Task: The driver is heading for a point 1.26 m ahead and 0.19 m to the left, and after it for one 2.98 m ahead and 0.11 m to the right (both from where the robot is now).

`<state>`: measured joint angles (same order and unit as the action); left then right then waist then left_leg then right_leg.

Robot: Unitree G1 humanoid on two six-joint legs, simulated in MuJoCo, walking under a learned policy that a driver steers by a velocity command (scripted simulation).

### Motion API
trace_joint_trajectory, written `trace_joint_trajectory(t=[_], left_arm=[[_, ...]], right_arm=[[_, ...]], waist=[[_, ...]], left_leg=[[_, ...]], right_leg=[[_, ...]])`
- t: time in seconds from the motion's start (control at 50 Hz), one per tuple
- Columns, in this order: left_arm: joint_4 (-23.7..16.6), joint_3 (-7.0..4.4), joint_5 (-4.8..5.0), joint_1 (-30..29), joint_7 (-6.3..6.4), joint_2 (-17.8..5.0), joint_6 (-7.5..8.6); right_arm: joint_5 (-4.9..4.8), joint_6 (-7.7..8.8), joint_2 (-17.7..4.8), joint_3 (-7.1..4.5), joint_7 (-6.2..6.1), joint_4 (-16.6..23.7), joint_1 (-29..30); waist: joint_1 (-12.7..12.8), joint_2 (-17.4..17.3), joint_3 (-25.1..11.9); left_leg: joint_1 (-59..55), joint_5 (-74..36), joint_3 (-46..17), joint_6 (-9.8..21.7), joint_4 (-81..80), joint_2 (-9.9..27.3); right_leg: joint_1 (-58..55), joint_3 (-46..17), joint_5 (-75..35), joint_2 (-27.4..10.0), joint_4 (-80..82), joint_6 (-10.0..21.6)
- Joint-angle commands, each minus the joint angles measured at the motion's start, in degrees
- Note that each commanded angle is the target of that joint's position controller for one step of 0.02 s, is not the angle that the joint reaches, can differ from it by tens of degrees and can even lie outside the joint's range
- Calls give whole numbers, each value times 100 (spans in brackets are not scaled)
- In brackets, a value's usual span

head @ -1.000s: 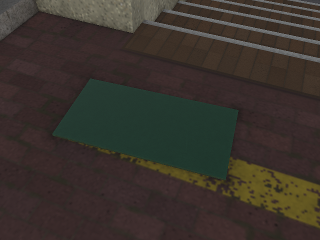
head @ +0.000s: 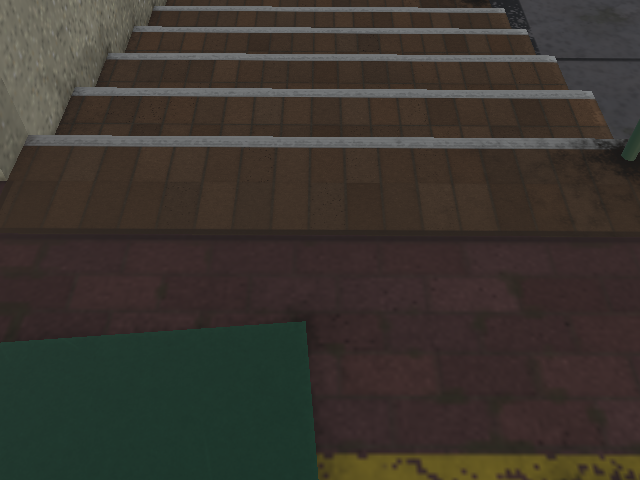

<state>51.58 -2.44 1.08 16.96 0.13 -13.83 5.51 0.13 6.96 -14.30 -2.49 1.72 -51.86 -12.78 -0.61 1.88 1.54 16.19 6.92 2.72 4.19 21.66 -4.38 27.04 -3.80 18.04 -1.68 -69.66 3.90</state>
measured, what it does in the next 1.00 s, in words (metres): walks ahead, turning left: right foot, then left foot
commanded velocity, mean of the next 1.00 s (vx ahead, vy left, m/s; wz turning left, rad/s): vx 0.50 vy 0.00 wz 0.19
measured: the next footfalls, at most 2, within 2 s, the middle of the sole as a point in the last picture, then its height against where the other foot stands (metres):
right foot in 0.36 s outside the picture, level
left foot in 0.92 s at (282, 391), level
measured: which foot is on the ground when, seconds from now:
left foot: down 0.00-0.38, up 0.40-0.90, down 0.92-1.00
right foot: up 0.00-0.34, down 0.36-0.94, up 0.96-1.00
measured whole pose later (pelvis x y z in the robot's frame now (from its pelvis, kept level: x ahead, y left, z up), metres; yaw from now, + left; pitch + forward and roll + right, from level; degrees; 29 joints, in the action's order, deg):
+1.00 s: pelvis +0.56 +0.00 -0.01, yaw +16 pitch +2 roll +0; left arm 51.3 -2.1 0.9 16.5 0.2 -14.8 5.7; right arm -0.9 3.7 -14.9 -3.8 2.3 -41.7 -7.1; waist 0.5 0.0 2.5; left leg 29.3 10.9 3.0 6.3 37.5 -3.5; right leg 14.6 1.2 24.9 -2.3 -65.0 0.7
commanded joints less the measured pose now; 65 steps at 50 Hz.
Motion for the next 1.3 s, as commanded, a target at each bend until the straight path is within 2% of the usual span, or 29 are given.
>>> trace_joint_trajectory(t=[0.02,0.1,0.16,0.24,0.3,0.34,0.36,0.38,0.4,0.42,0.46,0.48,0.52,0.62,0.72,0.82,0.88,0.9,0.92,0.94,0.96,0.98,1.0,1.02,1.04,1.08,1.14,1.22,1.3], left_arm=[[-298,-82,-36,349,45,-232,-12],[-668,-55,-125,-569,67,-253,-7],[-857,1,-85,-1261,13,-164,36],[-1119,18,5,-1926,-103,-250,56],[-1236,-36,5,-1920,-200,-441,117],[-959,-213,-21,-888,-189,-766,143],[-676,-355,-58,262,-142,-1137,145],[-528,-508,-155,1039,-122,-1754,91],[-471,-406,-101,1189,-141,-1384,61],[-528,-285,-67,715,-135,-1029,63],[-702,-161,-91,-245,-155,-668,56],[-714,-117,-134,-464,-176,-516,93],[-574,-127,-167,-474,-212,-485,164],[-244,-188,-218,-99,-77,-674,162],[-95,-180,-180,103,36,-795,119],[93,-210,-110,497,98,-931,-89],[-44,-258,-78,221,176,-1157,-201],[-98,-270,-66,79,212,-1214,-244],[-195,-247,-56,52,236,-1195,-218],[-487,-21,-200,522,126,-504,-57],[-563,-2,-136,319,-3,-577,230],[-770,-134,98,-383,-89,-943,369],[-863,-105,110,-597,-85,-871,420],[-811,-134,-10,-593,-30,-826,399],[-783,-193,-88,-467,14,-863,315],[-781,-212,-138,-247,26,-744,141],[-917,-177,-190,-585,61,-576,41],[-1075,-100,-136,-1315,-4,-436,84],[-1255,-105,-66,-1820,-126,-569,148]], right_arm=[[9,80,-428,-32,16,176,-22],[-34,25,-734,-93,-94,31,-419],[-102,-30,-818,-90,-139,-62,-747],[-149,-123,-871,-95,-148,-247,-1190],[-138,-230,-962,-137,-181,-285,-1176],[-106,-296,-968,-125,-187,-215,-954],[-22,-297,-779,-38,-192,-89,-892],[-5,-183,-137,159,-149,-3,-1531],[-97,-36,-243,154,-113,-114,-1625],[-247,42,-825,-4,-86,35,-1081],[-190,18,-774,-34,-131,186,-430],[-154,-77,-690,-68,-158,156,-509],[-171,-269,-407,-48,-174,49,-798],[-136,-373,-358,-101,-216,347,-161],[-101,-318,-234,-51,-65,685,668],[-131,-289,-137,-6,149,1232,1425],[-148,-315,-378,-145,226,1332,897],[-166,-323,-606,-278,215,1193,162],[-160,-344,-1090,-512,126,978,-839],[-165,-373,-1848,-711,9,927,-1331],[-117,-337,-1648,-600,-21,1043,-1324],[-43,-297,-1251,-476,-24,1048,-1135],[-73,-273,-1002,-408,-30,1103,-745],[-100,-273,-824,-354,-21,1201,-325],[-63,-271,-658,-300,-23,1304,-44],[-54,-253,-636,-294,-44,1385,89],[-70,-200,-806,-335,-136,1281,-212],[-116,-215,-863,-335,-197,1123,-563],[-144,-231,-928,-342,-200,961,-841]], waist=[[223,-501,-144],[28,-392,36],[-208,-438,91],[-425,-510,247],[-245,-604,185],[354,-615,-432],[804,-386,-1246],[723,951,-2153],[741,1308,-2562],[669,884,-1616],[325,94,-631],[119,164,-450],[-55,307,-337],[18,101,1],[298,41,204],[516,55,380],[52,468,-160],[-386,500,-554],[-872,238,-1105],[-625,-1181,-1809],[-570,-1165,-2577],[-699,-901,-1831],[-477,-494,-1174],[-183,-80,-749],[56,-168,-562],[247,-335,-488],[151,-417,-349],[-205,-607,-229],[-445,-614,-55]], left_leg=[[-367,-333,-1615,1072,-1483,1577],[-432,-985,-1094,1013,-1584,1474],[-514,-1004,-742,783,-1513,1285],[-1241,-758,-901,738,-1261,1609],[-1813,-1236,-1019,604,-825,1883],[-1730,-2823,-729,402,397,1585],[-879,-2446,-457,204,1856,1271],[1549,-148,-43,-241,4223,347],[2433,2509,-841,-218,5193,152],[2943,2236,-945,-113,5589,522],[2646,1237,-697,-107,5053,1039],[2292,955,-743,-122,4744,1215],[1920,706,-739,-179,4733,1242],[2785,-313,-1068,-266,3885,1083],[2795,-1184,-609,-210,2525,989],[3061,-414,-49,-13,1846,850],[1733,426,527,295,1774,289],[701,358,609,477,1524,28],[-1024,99,12,775,1157,129],[-3353,863,-3001,1819,777,1752],[-3940,1334,-5350,2220,-363,2434],[-3482,1195,-4489,1791,-503,2226],[-2531,777,-3593,1548,-507,2002],[-1595,218,-2925,1359,-583,1730],[-936,-203,-2463,1258,-714,1516],[-295,-675,-2052,1281,-906,1298],[-51,-1147,-1523,1254,-1042,1170],[-145,-523,-1232,941,-962,1016],[-655,-97,-1553,927,-632,1340]], right_leg=[[733,-101,-375,-602,293,-80],[1192,98,-1506,-670,1727,-298],[820,320,-2336,-428,2997,-317],[884,330,-2224,-285,3689,-267],[676,339,-1566,-177,4030,-35],[-819,596,-1409,137,4260,209],[-2529,81,-1636,-363,4037,516],[-4952,-2340,-1068,-1826,4218,1380],[-5214,-3921,-509,-2216,5073,1636],[-4473,-3183,-330,-1997,5173,1311],[-2736,-1722,-1058,-1540,5542,1000],[-2219,-1256,-1256,-1331,5772,874],[-1706,-711,-1615,-1178,6074,871],[-1880,220,-2353,-1150,6261,780],[-2329,854,-2542,-1160,6368,550],[-3370,1164,-3411,-1487,5815,461],[-3355,1480,-6204,-1465,4610,281],[-3096,1610,-6774,-1341,3611,173],[-2107,1616,-5844,-1093,2183,-46],[500,1466,-1598,-185,-219,-439],[1452,32,1340,473,-1129,-376],[2028,-329,951,112,-1202,-220],[1956,-242,431,-162,-696,-132],[1582,-157,169,-374,-142,-172],[1120,-144,-14,-533,247,-222],[668,-38,-224,-565,675,-382],[752,109,-1072,-525,1599,-622],[531,149,-2518,-335,3233,-621],[652,81,-2573,-257,3859,-494]])
Velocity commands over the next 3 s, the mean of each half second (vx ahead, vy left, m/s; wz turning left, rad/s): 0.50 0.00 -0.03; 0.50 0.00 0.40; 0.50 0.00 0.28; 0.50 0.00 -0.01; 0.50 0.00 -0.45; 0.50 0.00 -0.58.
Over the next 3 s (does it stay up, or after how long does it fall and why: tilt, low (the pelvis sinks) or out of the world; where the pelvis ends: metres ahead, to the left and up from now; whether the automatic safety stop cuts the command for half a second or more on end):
stays up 1.80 0.18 -0.14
